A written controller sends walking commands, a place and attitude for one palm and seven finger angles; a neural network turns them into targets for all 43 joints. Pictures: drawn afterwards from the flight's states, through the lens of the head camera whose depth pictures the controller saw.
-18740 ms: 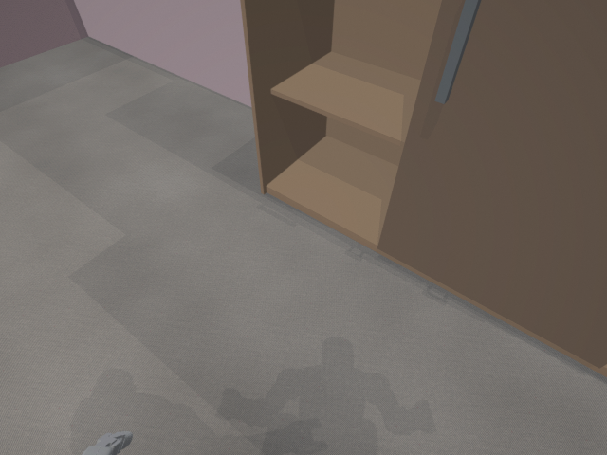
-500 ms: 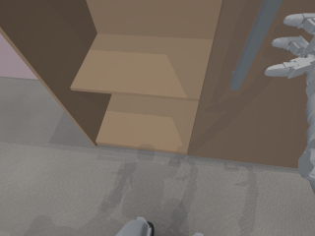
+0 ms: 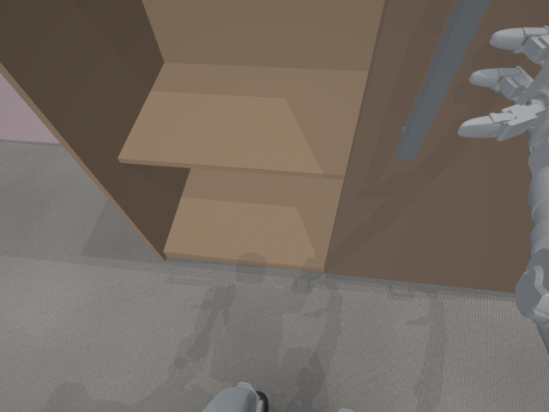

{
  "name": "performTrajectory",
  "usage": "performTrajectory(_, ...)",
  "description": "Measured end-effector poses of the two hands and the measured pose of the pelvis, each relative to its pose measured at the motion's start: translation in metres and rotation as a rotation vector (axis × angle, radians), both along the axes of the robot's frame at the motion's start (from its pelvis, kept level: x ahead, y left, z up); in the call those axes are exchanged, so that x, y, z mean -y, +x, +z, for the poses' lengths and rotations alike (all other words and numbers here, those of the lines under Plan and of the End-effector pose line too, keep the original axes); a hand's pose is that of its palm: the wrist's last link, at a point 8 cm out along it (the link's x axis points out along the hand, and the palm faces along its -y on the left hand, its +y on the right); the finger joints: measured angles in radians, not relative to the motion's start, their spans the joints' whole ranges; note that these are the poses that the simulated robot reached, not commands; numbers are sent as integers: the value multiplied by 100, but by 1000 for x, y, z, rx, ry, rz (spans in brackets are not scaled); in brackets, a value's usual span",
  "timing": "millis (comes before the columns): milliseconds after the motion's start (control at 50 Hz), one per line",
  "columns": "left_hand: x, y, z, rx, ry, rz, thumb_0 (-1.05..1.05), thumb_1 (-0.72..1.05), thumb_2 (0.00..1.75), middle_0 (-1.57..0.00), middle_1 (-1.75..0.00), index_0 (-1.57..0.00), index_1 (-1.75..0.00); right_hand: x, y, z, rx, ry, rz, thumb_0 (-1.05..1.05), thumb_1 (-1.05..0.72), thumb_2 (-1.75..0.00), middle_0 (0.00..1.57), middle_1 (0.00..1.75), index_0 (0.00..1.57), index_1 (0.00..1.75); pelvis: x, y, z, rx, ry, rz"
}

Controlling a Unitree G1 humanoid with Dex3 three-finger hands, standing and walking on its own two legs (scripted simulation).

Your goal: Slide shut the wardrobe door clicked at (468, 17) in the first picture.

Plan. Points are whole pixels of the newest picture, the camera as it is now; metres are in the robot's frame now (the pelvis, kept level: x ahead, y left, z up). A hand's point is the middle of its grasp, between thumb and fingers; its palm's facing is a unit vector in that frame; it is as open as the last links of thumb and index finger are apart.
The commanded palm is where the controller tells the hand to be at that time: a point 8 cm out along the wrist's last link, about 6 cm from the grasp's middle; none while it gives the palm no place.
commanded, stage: feel for the door with the fingertips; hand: right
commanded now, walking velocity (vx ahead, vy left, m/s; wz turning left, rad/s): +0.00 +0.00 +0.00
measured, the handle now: (440, 60) +0.56 -0.11 +0.18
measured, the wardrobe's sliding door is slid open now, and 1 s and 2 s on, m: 0.62 0.61 0.59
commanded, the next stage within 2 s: slide the fingers in behind the handle in 0.92 s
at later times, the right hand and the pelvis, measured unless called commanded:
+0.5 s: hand (491, 90) +0.52 -0.17 +0.17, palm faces -0.01 +1.00 -0.02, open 13.6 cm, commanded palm +0.53 -0.18 +0.15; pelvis +0.00 +0.00 +0.00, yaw -2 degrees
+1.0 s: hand (487, 89) +0.52 -0.17 +0.18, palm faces -0.01 +1.00 -0.02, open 13.5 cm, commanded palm +0.54 -0.18 +0.15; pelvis -0.01 +0.00 -0.01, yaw -1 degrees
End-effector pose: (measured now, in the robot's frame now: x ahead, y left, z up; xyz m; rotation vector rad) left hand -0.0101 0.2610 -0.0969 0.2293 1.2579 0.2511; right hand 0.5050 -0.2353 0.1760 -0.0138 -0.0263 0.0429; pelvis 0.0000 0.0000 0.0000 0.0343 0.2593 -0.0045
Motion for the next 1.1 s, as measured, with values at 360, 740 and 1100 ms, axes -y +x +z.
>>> performTrajectory(360,6,12,-5,-12,-22,-50,1,91,90,-20,-30,-20,-30,-6,-2,-1,13,-2,-36,-1,50,-30,37,130,35,127,3,5,-1,-3,3,-27)
performTrajectory(740,10,9,-8,-1,-27,-67,1,91,90,-20,-30,-20,-30,-9,-1,0,5,-7,-38,-1,50,-30,39,128,36,128,5,-2,-4,-8,5,-35)
performTrajectory(1100,5,-30,-4,-41,-6,-30,1,91,90,-20,-30,-20,-30,-12,-1,0,-2,-8,-29,-1,50,-30,40,127,37,128,2,-15,-6,-16,6,-26)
